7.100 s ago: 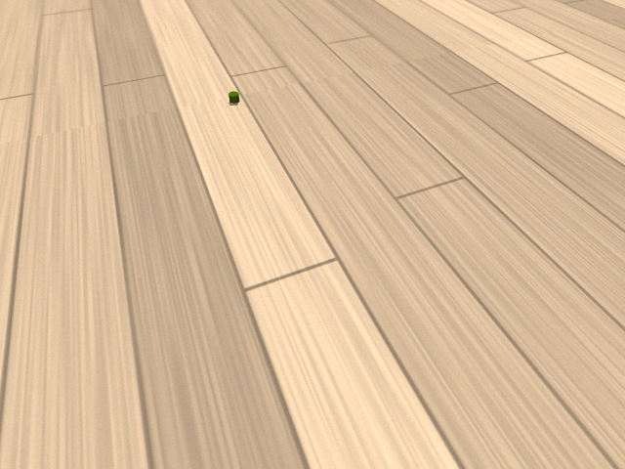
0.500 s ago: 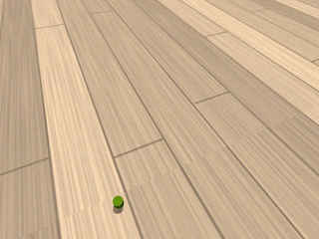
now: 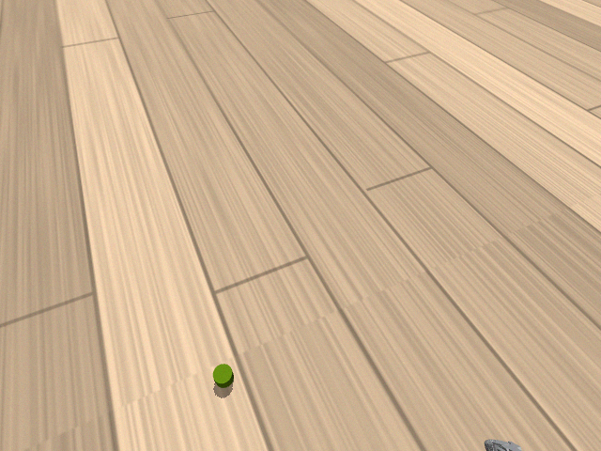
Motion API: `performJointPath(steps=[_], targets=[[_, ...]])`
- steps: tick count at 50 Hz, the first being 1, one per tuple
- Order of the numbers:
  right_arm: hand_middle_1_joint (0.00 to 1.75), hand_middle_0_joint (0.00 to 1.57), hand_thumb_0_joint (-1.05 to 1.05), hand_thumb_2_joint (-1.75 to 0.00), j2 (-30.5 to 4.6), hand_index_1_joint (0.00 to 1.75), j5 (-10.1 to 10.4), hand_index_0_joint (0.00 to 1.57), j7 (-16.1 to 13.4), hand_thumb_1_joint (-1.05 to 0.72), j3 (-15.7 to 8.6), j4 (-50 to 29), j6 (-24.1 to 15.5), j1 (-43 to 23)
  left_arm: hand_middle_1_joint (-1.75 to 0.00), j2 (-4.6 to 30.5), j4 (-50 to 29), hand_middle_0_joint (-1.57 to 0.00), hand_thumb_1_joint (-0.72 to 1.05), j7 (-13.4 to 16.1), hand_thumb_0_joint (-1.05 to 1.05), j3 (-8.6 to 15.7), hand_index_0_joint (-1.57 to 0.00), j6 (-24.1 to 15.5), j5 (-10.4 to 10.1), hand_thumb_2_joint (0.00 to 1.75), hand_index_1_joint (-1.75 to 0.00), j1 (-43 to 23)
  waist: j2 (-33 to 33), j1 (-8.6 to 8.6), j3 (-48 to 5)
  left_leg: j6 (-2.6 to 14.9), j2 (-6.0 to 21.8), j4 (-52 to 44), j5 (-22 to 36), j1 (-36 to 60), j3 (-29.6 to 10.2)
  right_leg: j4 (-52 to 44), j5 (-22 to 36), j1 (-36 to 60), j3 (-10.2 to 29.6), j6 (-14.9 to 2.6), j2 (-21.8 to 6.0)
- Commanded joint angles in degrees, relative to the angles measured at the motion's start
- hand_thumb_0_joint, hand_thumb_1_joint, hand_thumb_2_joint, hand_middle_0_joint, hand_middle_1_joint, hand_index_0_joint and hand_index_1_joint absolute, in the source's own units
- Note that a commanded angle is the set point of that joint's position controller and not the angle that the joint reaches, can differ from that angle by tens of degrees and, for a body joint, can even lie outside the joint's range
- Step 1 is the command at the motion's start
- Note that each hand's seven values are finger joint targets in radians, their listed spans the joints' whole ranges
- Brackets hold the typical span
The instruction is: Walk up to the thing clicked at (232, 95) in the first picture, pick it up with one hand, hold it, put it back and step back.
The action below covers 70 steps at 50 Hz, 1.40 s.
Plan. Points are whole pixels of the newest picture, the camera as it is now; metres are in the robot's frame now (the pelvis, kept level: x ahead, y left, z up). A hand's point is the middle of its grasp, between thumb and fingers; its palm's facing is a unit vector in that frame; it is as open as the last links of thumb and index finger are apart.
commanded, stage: stand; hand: left
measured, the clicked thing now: (223, 375) +0.44 +0.24 -0.75
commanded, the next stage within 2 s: none
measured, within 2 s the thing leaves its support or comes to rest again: neither
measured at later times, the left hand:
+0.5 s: hand out of the picture +0.06 +0.25 -0.15, palm faces -0.03 -0.94 -0.33, open 7.4 cm
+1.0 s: hand out of the picture +0.06 +0.25 -0.15, palm faces -0.03 -0.94 -0.33, open 7.4 cm
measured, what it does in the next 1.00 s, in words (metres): stands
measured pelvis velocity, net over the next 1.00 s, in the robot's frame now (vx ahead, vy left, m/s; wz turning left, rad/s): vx -0.01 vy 0.00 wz -0.01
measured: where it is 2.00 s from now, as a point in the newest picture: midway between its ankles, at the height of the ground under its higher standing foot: outside the picture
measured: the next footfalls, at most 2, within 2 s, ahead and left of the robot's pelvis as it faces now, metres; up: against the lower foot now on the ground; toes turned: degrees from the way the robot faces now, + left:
none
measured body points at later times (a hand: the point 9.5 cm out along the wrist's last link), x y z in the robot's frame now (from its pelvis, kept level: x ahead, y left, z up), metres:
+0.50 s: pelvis -0.01 +0.00 +0.00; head -0.01 +0.00 +0.45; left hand +0.06 +0.30 -0.13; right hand +0.06 -0.30 -0.13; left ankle +0.02 +0.13 -0.74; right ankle -0.03 -0.13 -0.74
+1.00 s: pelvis -0.01 +0.00 +0.00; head -0.01 +0.00 +0.45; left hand +0.06 +0.30 -0.13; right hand +0.06 -0.30 -0.13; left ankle +0.02 +0.13 -0.74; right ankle -0.03 -0.13 -0.74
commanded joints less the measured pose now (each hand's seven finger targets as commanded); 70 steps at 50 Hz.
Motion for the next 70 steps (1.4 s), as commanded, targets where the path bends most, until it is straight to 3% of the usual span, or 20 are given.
performJointPath(steps=[1, 4, 7, 11, 18, 25, 28, 30, 33, 43, 47, 50, 58, 70], targets=[[0.30, 0.20, 0.00, -0.90, -12.1, 0.30, 0.1, 0.20, -0.7, -0.90, -2.4, -2.7, -1.2, -2.8, -0.30, 12.2, -2.2, -0.20, 0.90, 0.9, 0.00, 2.4, -0.20, -1.0, 0.4, 0.90, -0.30, -2.4, 0.5, -0.06, -8.9, 1.88, 6.4, -4.2, 15.3, 4.1, -4.5, -4.5, 12.1, 1.9, 4.4, -1.93, -5.7], [0.30, 0.20, 0.00, -0.90, -12.2, 0.30, 0.0, 0.20, -0.5, -0.90, -2.3, -2.2, -1.1, -3.5, -0.30, 11.9, -1.7, -0.20, 0.90, 0.6, 0.00, 2.2, -0.20, -1.0, 0.5, 0.90, -0.30, -2.5, 0.7, 0.03, -7.4, 1.68, 6.2, -6.6, 8.8, 3.3, -4.9, -6.0, 6.8, 0.4, 4.5, -1.77, -5.5], [0.30, 0.20, 0.00, -0.90, -12.4, 0.30, -0.2, 0.20, -0.4, -0.90, -2.4, -1.8, -1.2, -3.4, -0.30, 11.6, -1.4, -0.20, 0.90, 0.6, 0.00, 2.1, -0.20, -1.1, 0.7, 0.90, -0.30, -2.7, 0.5, -0.10, -7.1, 1.68, 6.4, -7.0, 7.5, 2.9, -5.0, -6.7, 6.0, 0.0, 4.7, -1.84, -5.8], [0.30, 0.20, 0.00, -0.90, -12.2, 0.30, -0.2, 0.20, -0.4, -0.90, -2.5, -1.3, -1.6, -3.3, -0.30, 11.7, -1.2, -0.20, 0.90, 0.5, 0.00, 2.2, -0.20, -1.4, 0.5, 0.90, -0.30, -2.2, 0.7, 0.28, -8.3, 1.64, 6.8, -6.4, 13.1, 4.4, -4.8, -6.4, 9.8, 1.0, 4.9, -1.86, -6.3], [0.30, 0.20, 0.00, -0.90, -12.1, 0.30, -0.4, 0.20, -0.3, -0.90, -2.6, -0.8, -1.6, -2.4, -0.30, 11.7, -1.0, -0.20, 0.90, 0.5, 0.00, 2.2, -0.20, -1.1, 0.7, 0.90, -0.30, -1.9, 0.5, 0.01, -5.6, 1.37, 6.3, -8.5, 4.3, 2.2, -5.3, -7.3, 3.4, -1.4, 4.9, -1.90, -5.9], [0.30, 0.20, 0.00, -0.90, -11.9, 0.30, -0.3, 0.20, -0.3, -0.90, -2.5, -0.6, -1.7, -1.2, -0.30, 11.8, -1.3, -0.20, 0.90, 0.5, 0.00, 2.2, -0.20, -1.3, 0.6, 0.90, -0.30, -1.6, 0.2, -0.14, -6.6, 1.49, 6.6, -7.7, 9.0, 2.9, -5.2, -7.0, 6.0, -0.6, 5.2, -1.92, -6.3], [0.30, 0.20, 0.00, -0.90, -12.1, 0.30, -0.3, 0.20, -0.3, -0.90, -2.5, -0.4, -1.5, -0.9, -0.30, 11.7, -1.3, -0.20, 0.90, 0.5, 0.00, 2.2, -0.20, -1.2, 0.7, 0.90, -0.30, -1.4, 0.4, -0.24, -6.1, 1.46, 6.2, -8.2, 4.9, 2.0, -5.2, -7.4, 3.6, -1.2, 5.2, -2.01, -6.1], [0.30, 0.20, 0.00, -0.90, -12.1, 0.30, -0.3, 0.20, -0.3, -0.90, -2.4, -0.4, -1.6, -0.8, -0.30, 12.0, -1.3, -0.20, 0.90, 0.5, 0.00, 2.2, -0.20, -1.1, 0.6, 0.90, -0.30, -0.8, 0.4, -0.02, -6.0, 1.41, 6.4, -8.4, 6.1, 2.4, -5.3, -6.9, 4.1, -1.5, 5.1, -2.20, -6.1], [0.30, 0.20, 0.00, -0.90, -12.1, 0.30, -0.3, 0.20, -0.2, -0.90, -2.4, -0.5, -1.5, -0.8, -0.30, 11.9, -1.2, -0.20, 0.90, 0.5, 0.00, 2.2, -0.20, -1.0, 0.7, 0.90, -0.30, -0.6, 0.7, -0.10, -5.0, 1.37, 6.3, -8.7, 2.9, 1.4, -5.4, -7.1, 1.9, -2.2, 5.0, -2.15, -5.9], [0.30, 0.20, 0.00, -0.90, -12.2, 0.30, -0.2, 0.20, -0.3, -0.90, -2.2, -0.8, -1.6, -0.3, -0.30, 11.8, -1.8, -0.20, 0.90, 0.5, 0.00, 2.1, -0.20, -1.4, 0.7, 0.90, -0.30, 0.0, 0.2, -0.08, -6.4, 1.76, 6.6, -6.8, 9.6, 3.1, -4.9, -6.9, 7.4, -1.4, 5.4, -2.00, -6.4], [0.30, 0.20, 0.00, -0.90, -12.1, 0.30, -0.2, 0.20, -0.2, -0.90, -2.0, -0.7, -1.5, 0.1, -0.30, 11.6, -1.7, -0.20, 0.90, 0.4, 0.00, 2.0, -0.20, -1.2, 0.6, 0.90, -0.30, 0.5, 0.8, -0.17, -5.5, 1.53, 6.3, -7.6, 6.0, 2.4, -4.9, -7.3, 4.9, -2.1, 5.4, -2.07, -6.1], [0.30, 0.20, 0.00, -0.90, -11.8, 0.30, -0.3, 0.20, -0.2, -0.90, -2.0, -0.8, -1.5, 0.0, -0.30, 12.0, -2.0, -0.20, 0.90, 0.5, 0.00, 2.1, -0.20, -1.3, 0.6, 0.90, -0.30, -0.1, 0.0, -0.12, -5.9, 1.50, 6.5, -7.2, 9.5, 2.5, -4.8, -6.9, 6.8, -1.3, 5.4, -2.10, -6.3], [0.30, 0.20, 0.00, -0.90, -12.3, 0.30, -0.3, 0.20, -0.3, -0.90, -2.1, -1.0, -1.5, -0.5, -0.30, 11.7, -1.7, -0.20, 0.90, 0.4, 0.00, 2.2, -0.20, -0.9, 0.8, 0.90, -0.30, 0.6, 1.2, 0.18, -5.1, 1.48, 6.5, -8.2, 5.2, 2.1, -5.2, -6.8, 4.6, -1.7, 5.2, -2.22, -6.0], [0.30, 0.20, 0.00, -0.90, -11.8, 0.30, -0.3, 0.20, -0.3, -0.90, -1.9, -1.2, -1.5, 0.0, -0.30, 12.0, -2.2, -0.20, 0.90, 0.5, 0.00, 2.2, -0.20, -1.2, 0.7, 0.90, -0.30, 0.6, 0.3, -0.06, -6.5, 1.42, 6.5, -7.1, 10.0, 3.2, -4.7, -6.6, 7.3, -0.9, 5.2, -2.19, -6.2]])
